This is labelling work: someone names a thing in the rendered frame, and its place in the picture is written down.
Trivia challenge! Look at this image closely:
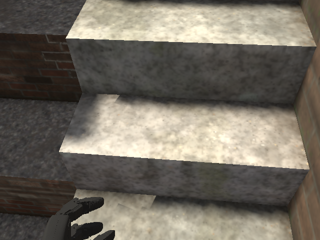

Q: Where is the robot left hand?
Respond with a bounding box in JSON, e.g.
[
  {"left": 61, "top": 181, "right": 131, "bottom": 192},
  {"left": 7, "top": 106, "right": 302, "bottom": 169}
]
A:
[{"left": 42, "top": 197, "right": 115, "bottom": 240}]

